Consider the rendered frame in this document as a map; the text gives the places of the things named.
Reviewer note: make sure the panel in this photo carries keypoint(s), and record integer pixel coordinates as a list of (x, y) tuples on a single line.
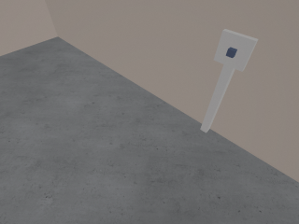
[(245, 45)]

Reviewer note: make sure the button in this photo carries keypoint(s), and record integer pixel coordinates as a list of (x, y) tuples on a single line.
[(231, 52)]

